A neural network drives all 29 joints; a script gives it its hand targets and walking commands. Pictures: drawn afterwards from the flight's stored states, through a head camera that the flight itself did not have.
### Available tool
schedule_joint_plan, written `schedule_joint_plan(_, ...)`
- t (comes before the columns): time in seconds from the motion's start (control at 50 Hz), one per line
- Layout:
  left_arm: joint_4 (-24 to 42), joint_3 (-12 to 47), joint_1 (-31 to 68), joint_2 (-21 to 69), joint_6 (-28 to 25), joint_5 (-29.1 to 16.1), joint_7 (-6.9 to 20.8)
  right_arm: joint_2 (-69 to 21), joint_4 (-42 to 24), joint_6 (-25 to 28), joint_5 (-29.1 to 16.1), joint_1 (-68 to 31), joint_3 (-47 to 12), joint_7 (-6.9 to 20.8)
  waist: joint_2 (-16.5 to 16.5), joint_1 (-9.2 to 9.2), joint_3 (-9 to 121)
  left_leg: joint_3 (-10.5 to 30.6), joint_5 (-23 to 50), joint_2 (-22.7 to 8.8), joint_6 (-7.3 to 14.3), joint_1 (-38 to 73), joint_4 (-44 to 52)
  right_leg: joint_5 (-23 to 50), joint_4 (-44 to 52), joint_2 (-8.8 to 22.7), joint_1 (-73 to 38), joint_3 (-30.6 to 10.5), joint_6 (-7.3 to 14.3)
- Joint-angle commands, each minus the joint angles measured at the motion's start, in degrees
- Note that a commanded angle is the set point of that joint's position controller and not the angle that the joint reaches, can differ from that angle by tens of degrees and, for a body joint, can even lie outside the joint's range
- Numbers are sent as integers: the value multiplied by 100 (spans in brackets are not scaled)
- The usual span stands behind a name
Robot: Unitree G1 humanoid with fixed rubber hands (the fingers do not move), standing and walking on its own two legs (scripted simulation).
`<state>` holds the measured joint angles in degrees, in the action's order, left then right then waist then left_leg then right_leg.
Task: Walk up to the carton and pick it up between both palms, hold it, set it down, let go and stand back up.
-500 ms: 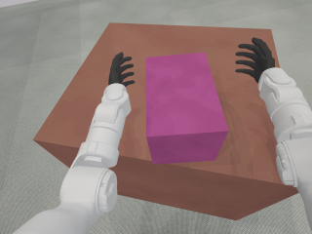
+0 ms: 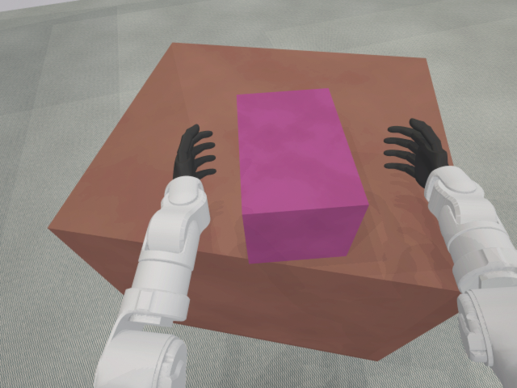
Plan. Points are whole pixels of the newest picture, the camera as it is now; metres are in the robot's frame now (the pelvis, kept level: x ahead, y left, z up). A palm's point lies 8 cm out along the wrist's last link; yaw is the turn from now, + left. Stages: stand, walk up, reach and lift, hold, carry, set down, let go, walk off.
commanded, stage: set down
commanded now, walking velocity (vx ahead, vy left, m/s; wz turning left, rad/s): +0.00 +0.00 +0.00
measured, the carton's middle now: (289, 173) +0.50 +0.01 +0.00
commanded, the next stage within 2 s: none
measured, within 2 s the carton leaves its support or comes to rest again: neither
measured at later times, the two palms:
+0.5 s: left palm (192, 196) +0.36 +0.15 +0.10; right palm (442, 181) +0.42 -0.23 +0.09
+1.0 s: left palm (197, 258) +0.28 +0.13 +0.06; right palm (472, 282) +0.28 -0.26 +0.04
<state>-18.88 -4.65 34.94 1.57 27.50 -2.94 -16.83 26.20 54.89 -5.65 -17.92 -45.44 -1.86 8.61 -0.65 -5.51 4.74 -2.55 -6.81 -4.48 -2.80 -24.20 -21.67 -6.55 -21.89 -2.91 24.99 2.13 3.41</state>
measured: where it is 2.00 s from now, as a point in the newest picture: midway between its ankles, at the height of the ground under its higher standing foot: outside the picture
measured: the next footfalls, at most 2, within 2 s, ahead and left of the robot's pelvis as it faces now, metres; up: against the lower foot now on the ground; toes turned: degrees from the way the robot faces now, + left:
none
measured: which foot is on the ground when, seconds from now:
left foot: down 0.00-1.00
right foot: down 0.00-1.00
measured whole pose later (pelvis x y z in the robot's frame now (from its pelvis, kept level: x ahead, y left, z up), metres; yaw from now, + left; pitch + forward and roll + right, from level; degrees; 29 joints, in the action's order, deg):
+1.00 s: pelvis +0.01 +0.00 +0.00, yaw -2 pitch +0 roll +1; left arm -1.7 2.1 0.3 6.7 17.2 2.6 -18.3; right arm 24.4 30.0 6.8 -21.3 -6.0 -2.2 10.8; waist 1.2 -1.6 0.0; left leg -4.1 -8.1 -4.3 -2.4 -10.5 -18.9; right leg -8.4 -21.8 -3.3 13.3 -0.1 3.8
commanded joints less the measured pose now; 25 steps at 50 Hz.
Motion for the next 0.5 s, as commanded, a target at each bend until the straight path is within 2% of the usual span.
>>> schedule_joint_plan(0.0, 1684, 97, 2131, -303, -218, 77, -55, 1257, -1524, 366, -32, -2582, 397, 55, 763, 81, 3224, 177, 668, 327, 360, 1278, 12, 1041, 9, 8, -1884, -470, -356)
schedule_joint_plan(0.04, 1788, 112, 1957, -263, -175, 98, -65, 1244, -1656, 374, -44, -2389, 403, 79, 799, 76, 3107, 177, 575, 328, 384, 1262, 37, 893, 32, 36, -1900, -522, -355)
schedule_joint_plan(0.06, 750, -185, 3856, -549, -200, -126, -259, 1387, -2033, 276, 190, -4455, 715, 113, 695, -458, 2874, 2, -671, 392, 327, 126, 293, -948, 82, 136, -848, -531, -326)
schedule_joint_plan(0.08, 434, 110, 3430, -479, -186, -300, -429, 1208, -1734, 60, 217, -3992, 578, 169, 1199, -269, 2530, -53, -1072, 427, 410, 172, 151, -1842, 143, 174, -823, -521, -354)
schedule_joint_plan(0.1, 451, 113, 3277, -368, -166, -391, -484, 1127, -1810, -70, 113, -3641, 473, 193, 1118, -446, 2797, -38, -965, 432, 446, 449, 103, -2001, 275, 288, -691, -682, -162)
schedule_joint_plan(0.12, 560, 200, 3229, -247, -146, -495, -522, 1125, -1834, -166, 43, -3494, 428, 172, 1029, -468, 3215, -43, -785, 341, 467, 599, 102, -1612, 274, 243, -618, -732, -44)
schedule_joint_plan(0.14, 778, 271, 3162, -184, -124, -538, -537, 1179, -1717, -208, 30, -3316, 391, 168, 878, -441, 3541, -34, -510, 250, 456, 737, 69, -925, 161, 126, -756, -650, 4)
schedule_joint_plan(0.18, 1107, 89, 2851, -195, -26, -352, -447, 1351, -1519, -219, -22, -2930, 241, 143, 863, -318, 3824, -11, 276, 239, 369, 1171, -117, 445, 4, -18, -1254, -584, -23)
schedule_joint_plan(0.22, 1320, -245, 2331, -189, 104, 16, -256, 1453, -1317, -156, -106, -2548, 115, 97, 922, -215, 3734, 24, 1050, 286, 325, 1416, -171, 1637, -120, -89, -1877, -589, -209)
schedule_joint_plan(0.26, 1567, -429, 1765, -65, 194, 338, -36, 1488, -1234, -24, -104, -2189, 127, 60, 944, -81, 3444, 60, 1333, 342, 336, 1488, -19, 2566, -208, -89, -2364, -585, -423)
schedule_joint_plan(0.3, 1796, -431, 1319, 94, 206, 541, 134, 1425, -1337, 116, -69, -1904, 178, 8, 932, 58, 3088, 86, 1313, 382, 365, 1591, 166, 2974, -206, -75, -2607, -575, -520)
schedule_joint_plan(0.36, 2211, -254, 843, 292, 144, 647, 265, 1270, -1670, 316, -64, -1521, 218, -54, 891, 216, 2682, 130, 1256, 405, 422, 1787, 302, 3116, -124, -53, -2679, -555, -539)
schedule_joint_plan(0.48, 3067, 111, 124, 377, -232, 610, 266, 1117, -2621, 747, -243, -725, 234, -78, 796, 342, 2431, 208, 1247, 413, 425, 1916, 294, 3240, -48, 53, -2745, -590, -469)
